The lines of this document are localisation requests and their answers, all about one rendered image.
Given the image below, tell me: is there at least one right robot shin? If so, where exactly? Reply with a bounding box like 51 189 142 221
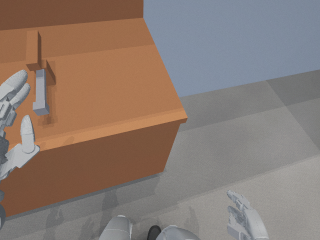
156 225 177 240

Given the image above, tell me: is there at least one tap lever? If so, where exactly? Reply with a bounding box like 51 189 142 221
32 69 50 116

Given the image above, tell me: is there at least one robot right hand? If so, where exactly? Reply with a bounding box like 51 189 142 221
226 189 269 240

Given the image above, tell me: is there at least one robot left hand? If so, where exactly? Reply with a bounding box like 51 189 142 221
0 69 40 184

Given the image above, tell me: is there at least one counter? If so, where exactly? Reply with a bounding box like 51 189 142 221
0 0 188 217

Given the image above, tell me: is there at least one right robot thigh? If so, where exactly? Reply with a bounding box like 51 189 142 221
159 227 201 240

